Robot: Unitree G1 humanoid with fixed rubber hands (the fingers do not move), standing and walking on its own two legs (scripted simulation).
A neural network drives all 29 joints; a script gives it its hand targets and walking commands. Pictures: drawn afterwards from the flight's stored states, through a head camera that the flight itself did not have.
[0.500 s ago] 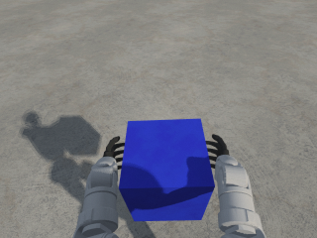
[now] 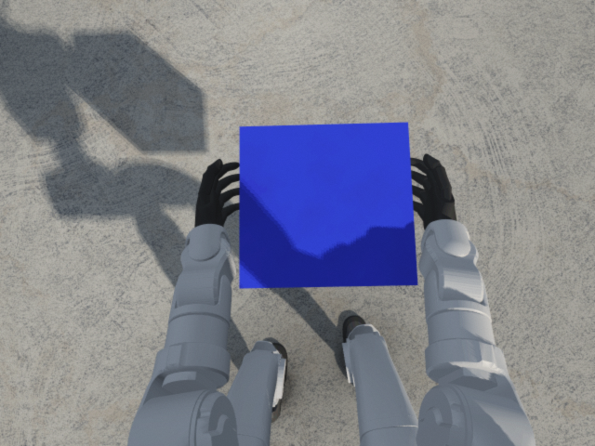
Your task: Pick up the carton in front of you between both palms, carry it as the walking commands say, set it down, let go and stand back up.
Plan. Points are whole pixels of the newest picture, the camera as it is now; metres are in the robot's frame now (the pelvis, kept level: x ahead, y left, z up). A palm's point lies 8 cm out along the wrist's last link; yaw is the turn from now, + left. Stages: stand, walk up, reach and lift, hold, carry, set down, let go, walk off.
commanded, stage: set down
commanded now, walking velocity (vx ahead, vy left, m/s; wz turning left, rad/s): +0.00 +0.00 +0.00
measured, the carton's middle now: (321, 218) +0.40 -0.03 -0.16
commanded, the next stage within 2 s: none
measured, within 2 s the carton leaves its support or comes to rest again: rests again in 1.86 s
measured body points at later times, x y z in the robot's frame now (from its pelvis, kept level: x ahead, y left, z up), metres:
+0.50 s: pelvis -0.02 -0.02 -0.13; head +0.24 -0.05 +0.23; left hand +0.46 +0.11 -0.23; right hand +0.44 -0.19 -0.23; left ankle +0.02 +0.12 -0.66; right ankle +0.09 -0.14 -0.66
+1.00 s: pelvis -0.05 -0.01 -0.24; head +0.29 -0.03 +0.05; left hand +0.49 +0.11 -0.38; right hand +0.46 -0.20 -0.39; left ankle +0.02 +0.12 -0.66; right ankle +0.09 -0.14 -0.66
